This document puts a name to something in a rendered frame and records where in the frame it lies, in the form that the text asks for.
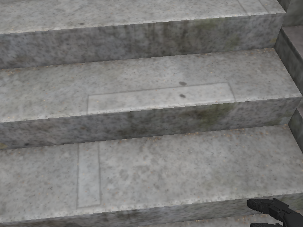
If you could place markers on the right robot hand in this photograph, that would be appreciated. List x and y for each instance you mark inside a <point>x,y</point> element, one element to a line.
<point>276,209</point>

